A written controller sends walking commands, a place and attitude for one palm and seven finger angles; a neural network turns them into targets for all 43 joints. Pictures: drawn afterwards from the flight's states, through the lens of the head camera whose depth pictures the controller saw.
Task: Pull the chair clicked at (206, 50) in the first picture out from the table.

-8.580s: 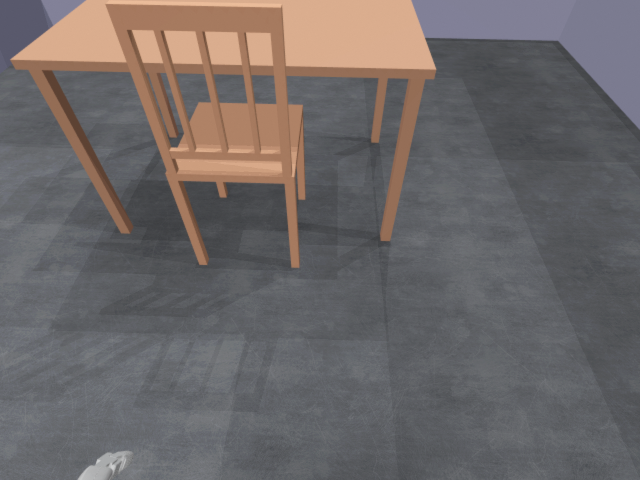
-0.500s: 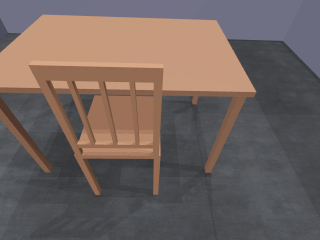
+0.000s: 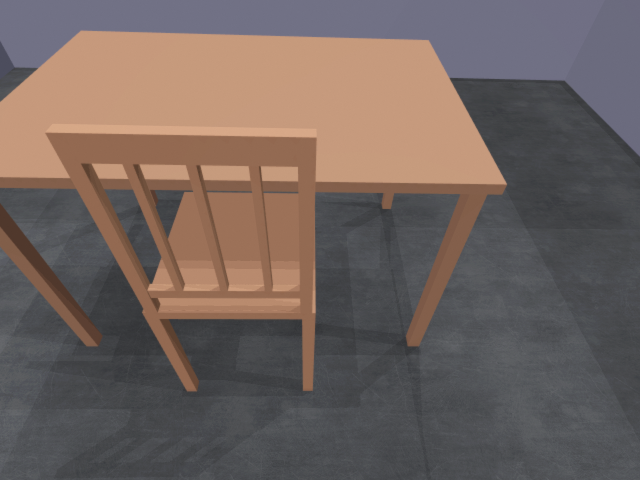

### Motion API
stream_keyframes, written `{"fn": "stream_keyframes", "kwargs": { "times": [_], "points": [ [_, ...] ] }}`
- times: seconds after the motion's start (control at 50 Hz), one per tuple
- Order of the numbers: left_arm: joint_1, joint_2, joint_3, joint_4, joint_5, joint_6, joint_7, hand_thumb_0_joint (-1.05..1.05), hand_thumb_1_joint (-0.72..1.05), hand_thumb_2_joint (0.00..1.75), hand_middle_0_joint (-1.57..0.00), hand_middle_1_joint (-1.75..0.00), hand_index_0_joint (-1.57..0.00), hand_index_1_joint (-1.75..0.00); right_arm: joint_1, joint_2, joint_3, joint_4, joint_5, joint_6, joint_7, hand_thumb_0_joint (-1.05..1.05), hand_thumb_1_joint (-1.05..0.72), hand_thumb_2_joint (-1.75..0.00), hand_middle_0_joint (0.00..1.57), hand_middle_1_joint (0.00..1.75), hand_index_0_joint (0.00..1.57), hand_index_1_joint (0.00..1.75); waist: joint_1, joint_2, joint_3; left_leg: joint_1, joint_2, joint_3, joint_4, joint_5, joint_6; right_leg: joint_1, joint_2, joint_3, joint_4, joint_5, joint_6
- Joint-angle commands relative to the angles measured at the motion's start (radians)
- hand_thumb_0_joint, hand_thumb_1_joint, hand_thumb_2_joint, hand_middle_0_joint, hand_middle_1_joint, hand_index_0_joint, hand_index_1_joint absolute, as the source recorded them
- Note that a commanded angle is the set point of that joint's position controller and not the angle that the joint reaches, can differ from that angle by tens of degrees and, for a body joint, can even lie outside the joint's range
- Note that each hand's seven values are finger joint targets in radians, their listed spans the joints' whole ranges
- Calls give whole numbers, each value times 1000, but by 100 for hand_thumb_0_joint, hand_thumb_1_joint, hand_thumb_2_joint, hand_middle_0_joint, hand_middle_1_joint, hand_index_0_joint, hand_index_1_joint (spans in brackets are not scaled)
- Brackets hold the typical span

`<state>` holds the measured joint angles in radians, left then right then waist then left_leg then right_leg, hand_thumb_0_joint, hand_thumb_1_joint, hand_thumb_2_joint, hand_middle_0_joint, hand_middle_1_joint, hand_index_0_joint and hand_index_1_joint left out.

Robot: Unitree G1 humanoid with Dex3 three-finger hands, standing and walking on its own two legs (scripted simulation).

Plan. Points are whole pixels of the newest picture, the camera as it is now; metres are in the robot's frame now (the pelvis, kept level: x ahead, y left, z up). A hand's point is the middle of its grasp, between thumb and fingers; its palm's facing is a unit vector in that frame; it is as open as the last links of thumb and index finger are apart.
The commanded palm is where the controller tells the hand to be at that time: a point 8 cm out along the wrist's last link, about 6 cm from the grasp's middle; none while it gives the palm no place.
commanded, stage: look again from close up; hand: left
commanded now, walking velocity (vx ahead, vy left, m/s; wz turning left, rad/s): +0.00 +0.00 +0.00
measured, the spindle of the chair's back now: (211, 234) +0.54 +0.24 -0.06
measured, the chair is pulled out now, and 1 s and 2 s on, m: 0.00 0.00 0.00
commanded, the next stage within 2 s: shuffle to correct the standing spot in 0.70 s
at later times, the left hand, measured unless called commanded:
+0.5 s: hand out of the picture -0.05 +0.13 -0.18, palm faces +0.05 -0.99 -0.15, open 7.4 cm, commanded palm none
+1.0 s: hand out of the picture -0.04 +0.12 -0.18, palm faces +0.06 -0.99 -0.14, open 7.4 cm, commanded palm none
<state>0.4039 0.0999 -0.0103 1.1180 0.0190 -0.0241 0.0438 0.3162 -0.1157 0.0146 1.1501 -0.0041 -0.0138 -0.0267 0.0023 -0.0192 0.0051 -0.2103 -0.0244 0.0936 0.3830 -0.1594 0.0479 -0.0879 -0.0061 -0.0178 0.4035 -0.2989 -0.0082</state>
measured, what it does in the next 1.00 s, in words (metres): stands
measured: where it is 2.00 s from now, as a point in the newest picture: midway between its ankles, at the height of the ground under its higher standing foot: outside the picture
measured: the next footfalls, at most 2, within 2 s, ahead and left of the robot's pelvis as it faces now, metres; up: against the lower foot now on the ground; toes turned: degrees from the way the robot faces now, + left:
right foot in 1.66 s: +0.29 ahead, -0.23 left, +0.00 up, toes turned -4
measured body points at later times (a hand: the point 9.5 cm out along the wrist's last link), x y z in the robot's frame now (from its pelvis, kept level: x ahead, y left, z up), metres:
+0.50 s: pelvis +0.00 -0.01 +0.00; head +0.01 -0.01 +0.45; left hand -0.05 +0.19 -0.16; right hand -0.01 -0.22 -0.16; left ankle +0.03 +0.09 -0.74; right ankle -0.05 -0.11 -0.74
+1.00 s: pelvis +0.02 -0.03 -0.01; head +0.01 -0.02 +0.44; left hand -0.05 +0.17 -0.17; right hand -0.01 -0.23 -0.17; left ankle +0.03 +0.09 -0.74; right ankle -0.05 -0.11 -0.74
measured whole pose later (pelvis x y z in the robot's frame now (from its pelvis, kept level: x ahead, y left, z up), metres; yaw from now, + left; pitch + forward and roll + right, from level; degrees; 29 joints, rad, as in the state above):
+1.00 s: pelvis +0.02 -0.03 -0.01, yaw +0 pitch -1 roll +1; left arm 0.43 0.10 0.01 1.13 0.02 -0.02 0.03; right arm 0.32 -0.12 0.00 1.16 -0.01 0.00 -0.02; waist 0.00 -0.03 -0.01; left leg -0.22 0.00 0.08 0.46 -0.23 0.01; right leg -0.09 0.02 -0.02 0.47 -0.37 -0.05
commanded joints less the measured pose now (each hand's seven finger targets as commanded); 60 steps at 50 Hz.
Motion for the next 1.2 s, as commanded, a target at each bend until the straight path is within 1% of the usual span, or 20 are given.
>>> {"fn": "stream_keyframes", "kwargs": {
  "times": [0.0,0.12,0.16,0.3,0.58,0.6,0.66,0.7,0.78,0.84,0.88,0.92,1.0,1.02,1.06,1.1,1.12,1.14,1.16,1.18],
  "points": [
    [124,79,8,-10,-4,-8,6,0,90,90,-20,-30,-20,-30,59,-89,-12,-18,1,-14,-9,0,-90,-90,20,30,20,30,2,-6,93,65,131,-139,-68,46,-4,-153,-91,81,-103,126,-26],
    [122,77,7,-8,-4,-8,6,0,90,90,-20,-30,-20,-30,57,-90,-10,-17,0,-13,-9,0,-90,-90,20,30,20,30,1,5,106,58,128,-140,-68,45,-7,-155,-92,86,-106,125,-27],
    [124,79,8,-7,-5,-9,6,0,90,90,-20,-30,-20,-30,60,-90,-10,-17,0,-15,-10,0,-90,-90,20,30,20,30,1,4,88,68,129,-139,-63,61,-7,-146,-91,87,-104,136,-27],
    [123,81,8,-7,-5,-7,5,0,90,90,-20,-30,-20,-30,52,-90,-10,-15,0,-12,-10,0,-90,-90,20,30,20,30,4,10,107,65,129,-137,-62,47,-8,-155,-88,86,-109,121,-28],
    [125,82,9,-5,-7,-11,6,0,90,90,-20,-30,-20,-30,47,-91,-9,-13,0,-15,-12,0,-90,-90,20,30,20,30,4,-3,73,86,131,-135,-46,105,-8,-132,-93,91,-106,174,-28],
    [124,85,9,-7,-6,-11,6,0,90,90,-20,-30,-20,-30,44,-91,-9,-12,1,-13,-12,0,-90,-90,20,30,20,30,6,-1,92,74,131,-132,-43,101,-9,-136,-91,88,-110,173,-28],
    [125,84,9,-5,-7,-11,6,0,90,90,-20,-30,-20,-30,44,-89,-8,-11,0,-13,-12,0,-90,-90,20,30,20,30,6,3,88,75,129,-134,-45,94,-11,-133,-93,89,-112,167,-28],
    [122,86,8,-4,-6,-10,6,0,90,90,-20,-30,-20,-30,44,-88,-8,-11,1,-10,-11,0,-90,-90,20,30,20,30,6,-3,111,62,128,-135,-48,75,-12,-144,-89,88,-118,146,-29],
    [125,83,8,-4,-7,-10,5,0,90,90,-20,-30,-20,-30,45,-90,-8,-11,-1,-11,-12,0,-90,-90,20,30,20,30,5,8,93,75,129,-135,-45,88,-11,-140,-93,92,-114,158,-30],
    [128,77,13,7,-5,-7,0,0,90,90,-20,-30,-20,-30,56,-93,-14,1,-4,-6,-11,0,-90,-90,20,30,20,30,-2,-19,99,75,128,-127,-29,-46,-9,-162,-83,84,-103,25,-37],
    [123,80,20,2,-1,0,-6,0,90,90,-20,-30,-20,-30,62,-99,-22,1,-7,-2,-8,0,-90,-90,20,30,20,30,-5,-7,127,45,129,-135,-34,-187,-5,-200,-77,83,-87,-101,-47],
    [128,79,25,-2,3,2,-13,0,90,90,-20,-30,-20,-30,55,-104,-30,-6,-9,0,-6,0,-90,-90,20,30,20,30,-4,11,154,17,135,-145,-33,-266,3,-230,-70,88,-75,-161,-55],
    [148,78,32,-5,5,1,-20,0,90,90,-20,-30,-20,-30,62,-97,-38,-15,-9,-4,-5,0,-90,-90,20,30,20,30,1,8,181,-34,143,-155,-10,-297,18,-237,-64,90,-47,-169,-69],
    [149,75,34,-4,5,0,-21,0,90,90,-20,-30,-20,-30,66,-97,-39,-19,-9,-7,-5,0,-90,-90,20,30,20,30,0,18,188,-44,143,-152,2,-285,20,-238,-65,92,-37,-158,-73],
    [164,74,38,0,3,-4,-21,0,90,90,-20,-30,-20,-30,74,-89,-40,-22,-9,-15,-8,0,-90,-90,20,30,20,30,3,5,165,-37,142,-136,48,-196,26,-209,-69,89,-21,-93,-80],
    [185,80,43,5,1,-6,-20,0,90,90,-20,-30,-20,-30,66,-80,-38,-26,-7,-23,-10,0,-90,-90,20,30,20,30,12,-29,146,-64,129,-96,121,-93,26,-149,-76,99,-16,-3,-89],
    [203,90,49,12,2,-8,-18,0,90,90,-20,-30,-20,-30,54,-72,-36,-35,-8,-28,-11,0,-90,-90,20,30,20,30,19,-57,124,-104,108,-62,185,-38,22,-85,-98,113,-16,96,-95],
    [231,104,55,20,2,-10,-14,0,90,90,-20,-30,-20,-30,34,-62,-34,-45,-9,-31,-12,0,-90,-90,20,30,20,30,29,-104,115,-165,83,-19,261,-41,11,-13,-126,148,-23,228,-109],
    [255,114,60,29,2,-12,-10,0,90,90,-20,-30,-20,-30,5,-52,-35,-59,-13,-33,-11,0,-90,-90,20,30,20,30,38,-137,121,-238,58,18,331,-133,-1,49,-167,187,-27,395,-133],
    [275,116,61,35,5,-16,-6,0,90,90,-20,-30,-20,-30,-32,-48,-34,-77,-16,-34,-10,0,-90,-90,20,30,20,30,51,-149,142,-320,49,33,388,-278,-5,110,-200,209,-13,600,-164]
  ]
}}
